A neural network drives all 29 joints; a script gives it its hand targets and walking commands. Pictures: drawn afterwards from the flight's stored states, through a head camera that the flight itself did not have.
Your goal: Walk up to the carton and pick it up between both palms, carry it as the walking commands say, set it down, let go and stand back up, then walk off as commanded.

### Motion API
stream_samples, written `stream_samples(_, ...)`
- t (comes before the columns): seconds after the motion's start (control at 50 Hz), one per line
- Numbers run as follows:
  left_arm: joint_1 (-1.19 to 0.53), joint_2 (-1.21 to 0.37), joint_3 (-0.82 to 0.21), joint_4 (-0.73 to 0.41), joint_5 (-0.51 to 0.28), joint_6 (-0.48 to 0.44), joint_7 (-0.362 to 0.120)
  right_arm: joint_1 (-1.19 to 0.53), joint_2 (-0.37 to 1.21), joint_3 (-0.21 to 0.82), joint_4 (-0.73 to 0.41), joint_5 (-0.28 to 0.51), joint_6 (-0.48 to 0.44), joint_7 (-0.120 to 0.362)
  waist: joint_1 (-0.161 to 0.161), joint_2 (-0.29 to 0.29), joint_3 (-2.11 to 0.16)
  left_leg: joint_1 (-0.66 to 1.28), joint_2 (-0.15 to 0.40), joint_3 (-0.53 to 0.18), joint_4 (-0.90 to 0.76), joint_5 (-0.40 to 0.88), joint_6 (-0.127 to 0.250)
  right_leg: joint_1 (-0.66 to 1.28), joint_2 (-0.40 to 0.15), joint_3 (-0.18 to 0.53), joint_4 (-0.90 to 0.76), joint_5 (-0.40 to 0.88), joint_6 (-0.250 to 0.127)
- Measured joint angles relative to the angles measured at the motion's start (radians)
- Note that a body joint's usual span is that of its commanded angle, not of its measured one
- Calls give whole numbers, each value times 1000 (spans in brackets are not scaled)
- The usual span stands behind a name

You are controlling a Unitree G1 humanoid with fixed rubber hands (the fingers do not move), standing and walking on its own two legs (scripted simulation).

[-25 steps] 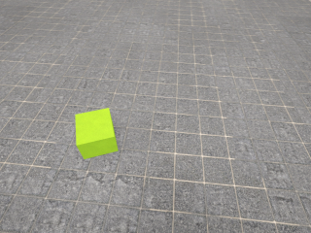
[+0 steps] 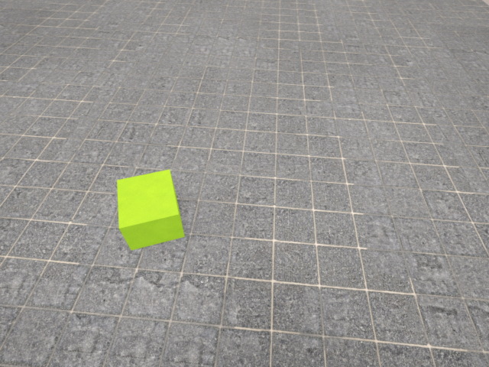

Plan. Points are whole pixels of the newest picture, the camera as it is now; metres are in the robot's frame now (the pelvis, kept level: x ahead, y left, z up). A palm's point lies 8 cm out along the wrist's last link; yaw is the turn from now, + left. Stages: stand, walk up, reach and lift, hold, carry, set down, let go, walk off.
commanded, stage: stand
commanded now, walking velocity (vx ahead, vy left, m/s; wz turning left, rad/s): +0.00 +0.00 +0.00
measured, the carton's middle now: (151, 208) +0.89 +0.44 -0.68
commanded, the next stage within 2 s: walk up in 0.42 s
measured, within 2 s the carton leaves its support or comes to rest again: neither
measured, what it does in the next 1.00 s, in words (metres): steps to the left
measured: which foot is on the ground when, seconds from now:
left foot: down 0.00-0.62, up 0.64-1.00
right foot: down 0.00-1.00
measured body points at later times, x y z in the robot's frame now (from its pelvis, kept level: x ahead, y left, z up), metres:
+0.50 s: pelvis +0.01 +0.00 +0.00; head +0.01 +0.00 +0.45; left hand -0.01 +0.21 -0.16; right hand -0.03 -0.21 -0.16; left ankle +0.00 +0.12 -0.74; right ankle +0.00 -0.12 -0.74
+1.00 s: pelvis +0.05 +0.12 -0.01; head +0.07 +0.15 +0.43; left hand -0.09 +0.37 -0.16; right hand +0.25 -0.09 -0.13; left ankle +0.09 +0.28 -0.73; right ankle +0.00 -0.11 -0.74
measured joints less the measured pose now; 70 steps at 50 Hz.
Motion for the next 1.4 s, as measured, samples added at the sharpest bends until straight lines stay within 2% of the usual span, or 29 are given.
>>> stream_samples(0.62, 30, -23, -5, 27, 6, -13, 8, 8, 30, -5, 58, -1, 0, -8, 1, 3, -6, 6, 3, 2, -2, -11, -6, 1, 3, 1, 8, -15, -4)
stream_samples(0.64, 32, -23, 11, 7, 8, -11, 19, 11, 23, -14, 42, -2, 13, 5, -5, 9, 0, -24, -1, -6, 65, -74, 5, 3, -1, -12, 10, -20, -4)
stream_samples(0.68, 44, -9, 50, -37, 8, -16, 51, 8, -11, -34, 10, -14, 45, 31, 5, 23, -4, -154, -17, -9, 334, -150, 3, 7, -24, -45, 4, -25, 1)
stream_samples(0.74, 80, 30, 88, -57, 14, -13, 73, -40, -71, -72, -52, -25, 66, 50, 26, 33, -10, -316, -9, -1, 614, -95, -4, 18, -64, -70, -5, -27, 25)
stream_samples(0.8, 130, 56, 98, -58, 16, -14, 77, -110, -120, -103, -124, -44, 80, 79, 33, 27, -13, -415, 10, -18, 713, -27, -16, 27, -110, -80, 8, -45, 54)
stream_samples(0.84, 162, 67, 102, -62, 24, -19, 72, -158, -130, -108, -168, -45, 85, 99, 38, 13, -14, -435, 32, -22, 650, 27, -28, 33, -143, -82, 13, -57, 75)
stream_samples(0.88, 184, 78, 112, -70, 34, -25, 65, -195, -125, -100, -203, -34, 85, 119, 49, -8, -15, -423, 62, -5, 519, 57, -40, 41, -175, -83, 6, -65, 97)
stream_samples(0.94, 195, 93, 126, -81, 40, -39, 51, -227, -105, -81, -239, -29, 76, 138, 70, -37, -17, -354, 95, 54, 308, 22, -42, 67, -219, -94, -20, -73, 131)
stream_samples(0.98, 197, 101, 130, -82, 41, -46, 41, -234, -94, -70, -254, -35, 65, 139, 81, -52, -20, -282, 89, 96, 204, -16, -34, 78, -252, -98, -17, -93, 146)
stream_samples(1.0, 201, 103, 130, -82, 42, -47, 33, -233, -91, -66, -260, -39, 53, 135, 81, -55, -22, -234, 80, 115, 155, -36, -26, 69, -270, -96, 18, -121, 132)
stream_samples(1.02, 201, 104, 128, -83, 46, -45, 23, -233, -87, -65, -259, -41, 34, 128, 72, -61, -19, -210, 63, 128, 127, -13, -17, 34, -292, -85, 110, -169, 92)
stream_samples(1.04, 187, 106, 126, -89, 48, -37, 10, -228, -76, -61, -247, -36, 12, 118, 62, -70, -9, -224, 47, 134, 168, -4, -3, -25, -290, -42, 261, -241, 62)
stream_samples(1.06, 164, 104, 124, -102, 48, -29, -3, -208, -68, -55, -228, -25, -5, 106, 53, -67, -4, -229, 39, 136, 200, -21, 12, -93, -265, -8, 428, -279, 40)
stream_samples(1.1, 100, 97, 117, -138, 48, -31, -28, -139, -55, -50, -177, -16, -25, 81, 39, -48, -6, -199, 27, 131, 186, -45, 36, -216, -214, -12, 672, -217, 14)
stream_samples(1.14, 30, 90, 109, -173, 48, -51, -45, -58, -41, -49, -128, -12, -39, 66, 21, -35, -10, -136, 12, 123, 110, -31, 50, -299, -184, -53, 757, -107, 6)
stream_samples(1.2, -52, 77, 99, -205, 48, -61, -61, 48, -26, -47, -75, -8, -61, 53, -7, -33, -16, -21, -17, 115, -29, -2, 66, -372, -158, -96, 739, -9, 7)
stream_samples(1.28, -131, 53, 95, -217, 29, -35, -63, 151, -7, -40, -36, -5, -78, 44, -39, -25, -8, 101, -43, 100, -152, 11, 79, -437, -133, -117, 682, 50, 19)
stream_samples(1.34, -169, 40, 100, -199, 22, -14, -61, 207, 21, -33, -28, -10, -86, 39, -62, -22, 5, 163, -42, 80, -192, -6, 78, -471, -103, -116, 641, 88, 35)
stream_samples(1.4, -189, 26, 101, -179, 18, -1, -64, 246, 48, -24, -28, -9, -89, 27, -71, -17, 16, 217, -30, 64, -215, -35, 73, -478, -77, -121, 565, 124, 37)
